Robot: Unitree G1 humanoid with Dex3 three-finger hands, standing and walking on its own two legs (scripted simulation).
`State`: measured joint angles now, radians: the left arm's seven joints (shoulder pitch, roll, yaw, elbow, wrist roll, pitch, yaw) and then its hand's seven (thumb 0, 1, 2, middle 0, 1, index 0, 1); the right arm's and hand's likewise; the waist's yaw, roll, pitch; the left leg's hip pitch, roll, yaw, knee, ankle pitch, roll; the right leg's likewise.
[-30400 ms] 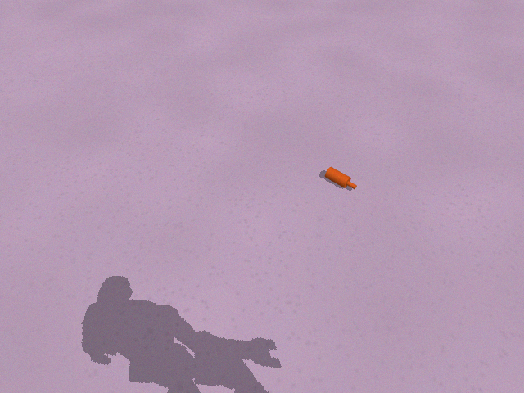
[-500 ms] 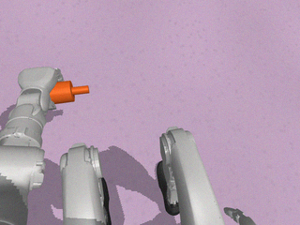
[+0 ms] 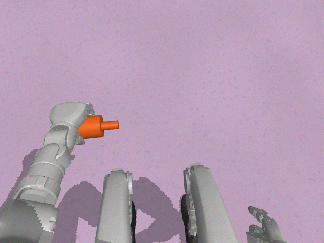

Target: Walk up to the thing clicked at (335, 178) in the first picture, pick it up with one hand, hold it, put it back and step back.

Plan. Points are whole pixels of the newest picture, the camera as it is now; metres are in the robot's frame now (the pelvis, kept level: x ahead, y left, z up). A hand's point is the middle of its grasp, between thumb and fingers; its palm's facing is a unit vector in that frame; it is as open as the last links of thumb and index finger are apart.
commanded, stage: lift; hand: left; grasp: from above
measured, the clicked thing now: (89, 127) +0.43 +0.21 -0.12
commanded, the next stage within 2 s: hold in 0.98 s
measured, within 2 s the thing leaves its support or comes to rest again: neither
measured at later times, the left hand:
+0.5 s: hand (47, 117) +0.37 +0.22 +0.08, palm faces -0.46 -0.08 -0.88, open 9.3 cm
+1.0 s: hand (23, 93) +0.38 +0.22 +0.16, palm faces -0.45 -0.08 -0.89, open 9.2 cm
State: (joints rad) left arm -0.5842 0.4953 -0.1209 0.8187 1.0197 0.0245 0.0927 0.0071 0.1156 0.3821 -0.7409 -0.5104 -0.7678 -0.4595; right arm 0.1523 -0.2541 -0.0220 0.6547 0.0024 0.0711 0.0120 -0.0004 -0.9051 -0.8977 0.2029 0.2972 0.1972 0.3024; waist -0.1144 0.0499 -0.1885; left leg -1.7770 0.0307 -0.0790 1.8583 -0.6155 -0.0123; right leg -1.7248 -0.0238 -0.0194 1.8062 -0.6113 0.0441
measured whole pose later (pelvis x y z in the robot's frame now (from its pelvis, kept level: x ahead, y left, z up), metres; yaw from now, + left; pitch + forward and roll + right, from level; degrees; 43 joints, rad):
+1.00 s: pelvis +0.07 +0.00 +0.24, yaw +1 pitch +9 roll -1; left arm -0.32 0.36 -0.20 0.84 1.01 0.01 0.14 0.00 0.12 0.34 -0.82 -0.37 -0.83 -0.36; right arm 0.25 -0.25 -0.05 0.72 0.03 0.04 -0.04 0.00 -0.90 -0.90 0.20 0.30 0.20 0.30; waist -0.05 0.03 -0.07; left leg -0.59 0.04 0.01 0.81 -0.37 -0.01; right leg -0.58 -0.03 0.01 0.79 -0.36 0.03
